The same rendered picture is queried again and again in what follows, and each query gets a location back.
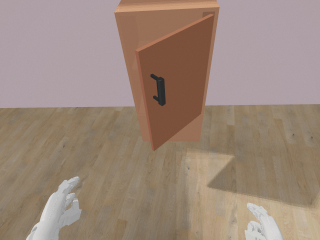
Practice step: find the robot left hand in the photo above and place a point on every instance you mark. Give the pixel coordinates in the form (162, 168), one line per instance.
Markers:
(57, 203)

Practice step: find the left robot forearm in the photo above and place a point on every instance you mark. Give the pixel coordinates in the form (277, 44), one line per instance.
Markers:
(45, 230)

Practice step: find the robot right hand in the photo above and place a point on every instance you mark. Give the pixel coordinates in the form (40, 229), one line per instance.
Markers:
(268, 229)

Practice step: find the handle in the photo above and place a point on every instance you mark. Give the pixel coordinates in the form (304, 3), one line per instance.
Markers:
(160, 82)

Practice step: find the cupboard door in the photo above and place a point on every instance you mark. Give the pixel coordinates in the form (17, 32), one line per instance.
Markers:
(181, 59)

